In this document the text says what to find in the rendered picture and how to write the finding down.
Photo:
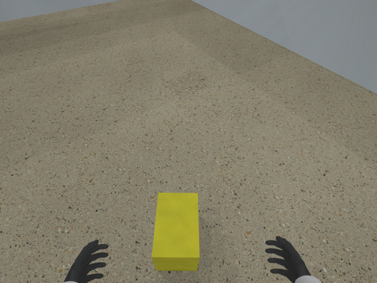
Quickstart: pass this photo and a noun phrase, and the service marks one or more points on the carton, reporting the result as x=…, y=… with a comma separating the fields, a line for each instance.
x=176, y=232

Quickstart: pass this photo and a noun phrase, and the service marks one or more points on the robot right hand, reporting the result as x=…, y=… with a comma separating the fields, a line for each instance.
x=292, y=261

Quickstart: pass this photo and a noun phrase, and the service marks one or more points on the robot left hand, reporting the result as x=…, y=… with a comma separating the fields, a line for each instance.
x=81, y=267

